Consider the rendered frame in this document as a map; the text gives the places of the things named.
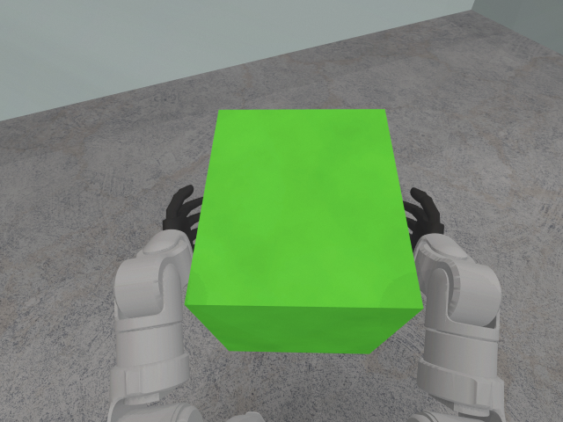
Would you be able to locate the left robot forearm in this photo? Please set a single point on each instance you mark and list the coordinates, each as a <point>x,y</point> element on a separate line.
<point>150,357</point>

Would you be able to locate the right robot hand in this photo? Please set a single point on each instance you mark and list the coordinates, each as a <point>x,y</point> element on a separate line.
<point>428,218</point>

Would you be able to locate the carton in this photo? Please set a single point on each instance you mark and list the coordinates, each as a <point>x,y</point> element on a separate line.
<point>302,244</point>

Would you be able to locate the left robot upper arm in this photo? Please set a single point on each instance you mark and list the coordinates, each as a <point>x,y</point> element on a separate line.
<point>179,412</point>

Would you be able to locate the right robot forearm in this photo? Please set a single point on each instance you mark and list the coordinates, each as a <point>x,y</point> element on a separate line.
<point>459,365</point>

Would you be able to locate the left robot hand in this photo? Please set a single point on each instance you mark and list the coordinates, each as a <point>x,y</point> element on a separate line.
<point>176,213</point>

